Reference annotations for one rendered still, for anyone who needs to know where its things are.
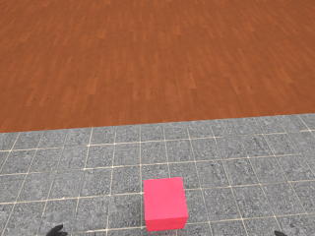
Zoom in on carton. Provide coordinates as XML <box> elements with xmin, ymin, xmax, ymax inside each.
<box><xmin>144</xmin><ymin>177</ymin><xmax>189</xmax><ymax>232</ymax></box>

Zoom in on robot left hand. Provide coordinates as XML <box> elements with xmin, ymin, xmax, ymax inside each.
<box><xmin>46</xmin><ymin>224</ymin><xmax>68</xmax><ymax>236</ymax></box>

